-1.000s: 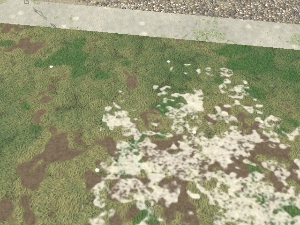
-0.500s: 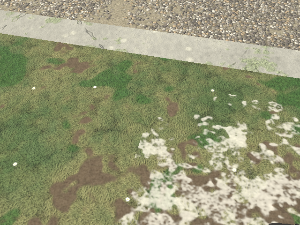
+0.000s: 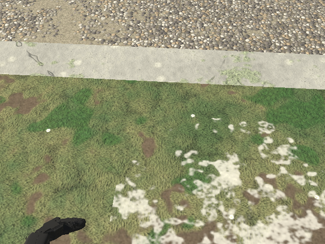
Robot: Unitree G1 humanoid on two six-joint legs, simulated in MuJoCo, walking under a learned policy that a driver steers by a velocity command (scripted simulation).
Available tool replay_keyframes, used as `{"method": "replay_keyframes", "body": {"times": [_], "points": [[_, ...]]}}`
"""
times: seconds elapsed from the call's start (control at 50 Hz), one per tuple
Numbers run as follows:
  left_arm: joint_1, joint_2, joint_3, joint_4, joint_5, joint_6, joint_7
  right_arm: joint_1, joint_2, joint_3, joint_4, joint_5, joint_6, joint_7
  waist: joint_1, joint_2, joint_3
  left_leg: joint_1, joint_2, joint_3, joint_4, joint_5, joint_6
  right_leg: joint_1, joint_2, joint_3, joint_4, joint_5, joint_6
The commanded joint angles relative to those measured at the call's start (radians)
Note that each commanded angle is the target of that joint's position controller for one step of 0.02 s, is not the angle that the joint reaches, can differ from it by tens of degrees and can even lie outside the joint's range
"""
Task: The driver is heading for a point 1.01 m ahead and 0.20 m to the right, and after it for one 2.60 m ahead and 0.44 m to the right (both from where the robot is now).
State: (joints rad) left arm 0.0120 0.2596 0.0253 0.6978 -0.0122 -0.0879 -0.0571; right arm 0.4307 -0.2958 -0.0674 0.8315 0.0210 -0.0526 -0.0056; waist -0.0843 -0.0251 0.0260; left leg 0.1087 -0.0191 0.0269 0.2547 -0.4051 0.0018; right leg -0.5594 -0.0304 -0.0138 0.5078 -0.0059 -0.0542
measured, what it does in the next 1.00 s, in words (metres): walks ahead: right foot, then left foot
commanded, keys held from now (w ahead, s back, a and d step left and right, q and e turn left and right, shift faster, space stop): w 0.52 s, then w+e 0.48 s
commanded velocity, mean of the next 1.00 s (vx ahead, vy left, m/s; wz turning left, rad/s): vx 0.50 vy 0.00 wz -0.16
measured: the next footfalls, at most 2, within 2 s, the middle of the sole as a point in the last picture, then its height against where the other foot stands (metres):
right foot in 0.02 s outside the picture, level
left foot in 0.56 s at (128, 235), level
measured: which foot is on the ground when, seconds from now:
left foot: down 0.00-0.04, up 0.06-0.54, down 0.56-1.00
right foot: up 0.00-0.00, down 0.02-0.58, up 0.60-1.00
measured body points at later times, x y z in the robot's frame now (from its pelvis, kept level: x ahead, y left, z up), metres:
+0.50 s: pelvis +0.28 -0.01 +0.01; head +0.32 +0.00 +0.46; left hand +0.28 +0.28 -0.12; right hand +0.51 -0.23 -0.07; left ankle +0.46 +0.13 -0.70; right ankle +0.16 -0.11 -0.72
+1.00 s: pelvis +0.56 +0.01 +0.01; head +0.59 -0.01 +0.46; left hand +0.79 +0.21 -0.09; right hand +0.54 -0.28 -0.12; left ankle +0.46 +0.13 -0.72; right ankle +0.71 -0.16 -0.69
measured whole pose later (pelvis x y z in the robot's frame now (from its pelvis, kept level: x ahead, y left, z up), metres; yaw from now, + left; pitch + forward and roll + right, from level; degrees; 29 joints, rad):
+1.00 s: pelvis +0.56 +0.01 +0.01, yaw -12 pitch +1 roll +3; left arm 0.12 0.26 0.05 0.74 -0.02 -0.03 -0.04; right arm 0.30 -0.27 -0.07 0.87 0.00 -0.08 -0.01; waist -0.07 -0.03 0.04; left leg 0.09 -0.02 0.25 0.22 -0.32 0.00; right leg -0.64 -0.09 -0.01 0.66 0.00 -0.03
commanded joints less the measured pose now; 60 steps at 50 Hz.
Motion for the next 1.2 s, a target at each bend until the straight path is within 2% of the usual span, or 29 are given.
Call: {"method": "replay_keyframes", "body": {"times": [0.02, 0.04, 0.06, 0.08, 0.1, 0.12, 0.18, 0.26, 0.34, 0.44, 0.5, 0.54, 0.56, 0.58, 0.6, 0.62, 0.66, 0.68, 0.78, 0.92, 1.0, 1.06, 1.08, 1.1, 1.12, 1.14, 1.16, 1.18, 1.2], "points": [[0.282, 0.208, 0.083, 0.015, 0.003, -0.007, 0.018, -0.037, -0.152, -0.028, -0.057, -0.011, 0.006, -0.014, 0.212, 0.102, -0.193, -0.157, 0.188, -0.036, 0.408, 0.852, 0.095, 0.473, 0.007, -0.006, 0.024, -0.033, -0.082], [0.409, 0.313, 0.104, 0.03, 0.026, -0.003, 0.027, 0.076, -0.048, 0.006, -0.09, -0.024, -0.006, -0.009, 0.188, -0.107, -0.375, -0.532, 0.064, -0.007, 0.817, 0.434, 0.03, 0.892, -0.265, 0.404, 0.037, -0.114, -0.223], [0.435, 0.269, 0.093, 0.048, 0.006, -0.002, 0.02, 0.098, -0.027, 0.018, -0.072, -0.012, -0.028, -0.003, 0.186, -0.252, -0.485, -0.736, -0.054, -0.126, 1.033, -0.163, 0.004, 1.005, -0.367, 0.79, -0.162, -0.306, -0.311], [0.374, 0.208, 0.072, 0.041, -0.004, -0.001, 0.022, -0.005, -0.128, -0.008, -0.093, 0.017, -0.045, 0.005, 0.201, -0.159, -0.324, -0.855, 0.014, -0.171, 1.105, -0.139, 0.017, 0.902, -0.333, 0.693, -0.204, -0.413, -0.255], [0.31, 0.178, 0.063, 0.032, -0.001, 0.002, 0.027, -0.098, -0.138, -0.007, -0.12, 0.027, -0.054, 0.008, 0.184, -0.094, -0.198, -0.874, 0.066, -0.133, 1.076, -0.053, 0.031, 0.751, -0.296, 0.546, -0.22, -0.382, -0.217], [0.249, 0.155, 0.055, 0.029, 0.008, 0.002, 0.027, -0.143, -0.128, -0.006, -0.129, 0.011, -0.055, 0.004, 0.148, -0.023, -0.108, -0.842, 0.111, -0.109, 1.005, 0.026, 0.031, 0.591, -0.259, 0.443, -0.249, -0.286, -0.198], [0.187, 0.121, 0.047, 0.027, 0.024, -0.015, 0.024, -0.09, -0.087, -0.007, -0.106, -0.007, -0.024, 0.0, 0.071, -0.055, -0.065, -0.697, 0.163, -0.111, 0.897, 0.125, 0.017, 0.389, -0.194, 0.301, -0.334, -0.124, -0.196], [0.221, 0.155, 0.057, 0.064, 0.014, -0.026, 0.036, -0.183, -0.064, 0.001, -0.134, -0.02, -0.009, -0.006, 0.076, -0.024, -0.003, -0.77, 0.18, -0.096, 0.724, 0.274, -0.023, 0.358, -0.178, 0.185, -0.393, -0.005, -0.207], [0.274, 0.177, 0.059, 0.089, 0.003, -0.014, 0.048, -0.323, -0.032, 0.015, -0.161, -0.017, -0.027, 0.009, 0.128, -0.014, 0.022, -0.736, 0.144, -0.054, 0.446, 0.495, -0.024, 0.39, -0.131, 0.084, -0.395, 0.027, -0.159], [0.371, 0.199, 0.065, 0.14, -0.007, 0.013, 0.052, -0.462, -0.038, 0.019, -0.209, -0.003, -0.041, 0.038, 0.179, -0.016, 0.052, -0.763, 0.106, -0.042, 0.29, 0.482, 0.001, 0.549, -0.192, 0.1, -0.339, 0.032, -0.151], [0.37, 0.215, 0.072, 0.154, -0.01, 0.032, 0.06, -0.445, -0.065, 0.01, -0.216, -0.005, -0.046, 0.051, 0.143, -0.041, 0.029, -0.718, 0.082, -0.036, 0.247, 0.362, 0.041, 0.642, -0.23, 0.114, -0.256, 0.171, -0.125], [0.339, 0.214, 0.07, 0.151, -0.01, 0.042, 0.064, -0.268, -0.118, -0.02, -0.169, -0.011, -0.048, 0.044, 0.037, -0.044, -0.082, -0.441, 0.027, 0.012, 0.203, 0.346, 0.087, 0.612, -0.177, 0.076, -0.04, 0.447, -0.089], [0.338, 0.172, 0.051, 0.136, 0.003, 0.041, 0.065, -0.093, -0.175, -0.043, -0.129, -0.02, -0.047, 0.033, -0.037, -0.009, -0.22, -0.14, 0.109, -0.064, 0.251, 0.38, 0.135, 0.457, -0.126, 0.049, 0.195, 0.336, -0.057], [0.451, 0.06, 0.015, 0.107, 0.007, 0.022, 0.057, 0.011, -0.282, -0.069, -0.113, -0.038, -0.042, 0.025, -0.015, 0.215, -0.383, 0.283, 0.384, -0.497, 0.231, 0.241, 0.283, 0.033, 0.034, -0.008, 0.598, -0.11, 0.021], [0.431, 0.095, 0.02, 0.125, -0.006, 0.002, 0.053, 0.037, -0.198, -0.048, -0.11, -0.027, -0.037, 0.025, -0.041, 0.26, -0.448, 0.315, 0.444, -0.735, 0.091, 0.127, 0.312, -0.111, 0.078, 0.135, 0.748, -0.571, 0.023], [0.345, 0.183, 0.048, 0.103, -0.037, -0.006, 0.049, -0.026, -0.148, -0.03, -0.111, -0.024, -0.035, 0.022, -0.042, 0.184, -0.277, 0.189, 0.412, -0.588, 0.065, 0.075, 0.256, -0.195, 0.021, 0.16, 0.81, -0.525, 0.014], [0.256, 0.169, 0.051, 0.08, -0.026, -0.002, 0.053, -0.155, -0.088, -0.011, -0.115, -0.024, -0.038, 0.021, 0.018, 0.107, -0.095, -0.083, 0.333, -0.354, -0.005, 0.163, 0.204, -0.166, -0.064, 0.113, 0.717, -0.366, 0.019], [0.276, 0.158, 0.058, 0.088, -0.02, 0.013, 0.057, -0.196, -0.064, -0.005, -0.115, -0.029, -0.047, 0.023, 0.053, 0.132, -0.058, -0.172, 0.299, -0.271, -0.045, 0.21, 0.186, -0.107, -0.094, 0.122, 0.67, -0.31, 0.025], [0.277, 0.092, 0.054, 0.08, -0.016, 0.06, 0.064, -0.228, -0.082, -0.02, -0.073, -0.042, -0.074, 0.018, 0.096, 0.1, 0.003, -0.275, 0.272, -0.051, -0.133, 0.418, 0.191, -0.101, -0.107, 0.134, 0.569, -0.148, 0.061], [0.062, 0.049, 0.035, -0.003, -0.006, 0.044, 0.022, -0.159, -0.135, -0.037, -0.024, -0.025, -0.05, -0.007, 0.018, 0.057, 0.063, -0.156, 0.273, 0.125, -0.14, 0.482, 0.161, -0.108, -0.083, 0.027, 0.192, 0.083, 0.04], [0.006, 0.068, 0.041, -0.059, -0.008, 0.048, 0.0, -0.133, -0.164, -0.05, -0.002, -0.004, -0.015, -0.011, 0.023, 0.067, 0.071, -0.002, 0.318, 0.161, -0.044, 0.672, 0.138, -0.131, -0.052, -0.023, 0.121, -0.048, -0.008], [0.163, 0.136, 0.08, -0.047, -0.012, 0.057, -0.002, -0.168, -0.202, -0.061, -0.014, 0.004, 0.01, -0.021, 0.132, 0.112, -0.051, 0.01, 0.3, 0.199, 0.245, 1.119, 0.101, 0.12, 0.056, -0.106, 0.121, -0.189, -0.074], [0.325, 0.189, 0.112, -0.006, -0.014, 0.059, 0.01, -0.185, -0.193, -0.055, -0.019, 0.007, 0.014, -0.024, 0.222, 0.089, -0.134, -0.088, 0.259, 0.222, 0.464, 1.074, 0.067, 0.362, 0.098, -0.1, 0.053, -0.133, -0.113], [0.455, 0.285, 0.144, 0.022, -0.016, 0.071, 0.034, -0.157, -0.133, -0.032, -0.039, -0.023, 0.004, -0.024, 0.253, -0.061, -0.224, -0.354, 0.201, 0.223, 0.787, 0.652, 0.019, 0.66, -0.05, 0.152, 0.034, -0.116, -0.177], [0.38, 0.352, 0.147, -0.013, -0.02, 0.06, 0.034, -0.1, -0.02, 0.004, -0.097, -0.035, -0.029, -0.012, 0.132, -0.265, -0.318, -0.772, -0.04, 0.07, 1.133, -0.168, -0.042, 0.929, -0.275, 0.76, -0.131, -0.312, -0.384], [0.399, 0.266, 0.119, -0.029, -0.012, 0.046, 0.025, -0.195, -0.111, -0.009, -0.107, 0.001, -0.072, 0.007, 0.207, -0.124, -0.371, -0.879, 0.001, -0.133, 1.185, -0.164, -0.015, 0.951, -0.302, 0.83, -0.229, -0.368, -0.369], [0.374, 0.214, 0.105, -0.022, -0.005, 0.032, 0.025, -0.267, -0.13, -0.013, -0.132, 0.031, -0.091, 0.016, 0.203, -0.08, -0.239, -0.93, 0.046, -0.124, 1.145, -0.085, 0.011, 0.856, -0.272, 0.679, -0.228, -0.312, -0.323], [0.313, 0.187, 0.096, -0.025, -0.007, 0.024, 0.023, -0.273, -0.117, -0.01, -0.128, 0.016, -0.099, 0.01, 0.15, 0.02, -0.139, -0.892, 0.094, -0.12, 1.038, -0.006, 0.019, 0.697, -0.222, 0.552, -0.224, -0.194, -0.282], [0.252, 0.15, 0.086, -0.037, -0.005, 0.021, 0.027, -0.275, -0.128, -0.018, -0.116, -0.015, -0.095, 0.002, 0.115, 0.028, -0.105, -0.824, 0.125, -0.119, 0.944, 0.038, 0.013, 0.583, -0.184, 0.464, -0.23, -0.093, -0.255]]}}
Keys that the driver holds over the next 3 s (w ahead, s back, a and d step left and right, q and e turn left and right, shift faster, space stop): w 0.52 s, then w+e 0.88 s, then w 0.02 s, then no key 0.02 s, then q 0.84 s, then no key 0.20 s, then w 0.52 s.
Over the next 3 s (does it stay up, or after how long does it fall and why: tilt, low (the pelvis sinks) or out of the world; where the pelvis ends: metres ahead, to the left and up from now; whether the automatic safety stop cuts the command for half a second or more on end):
stays up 1.09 -0.18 0.01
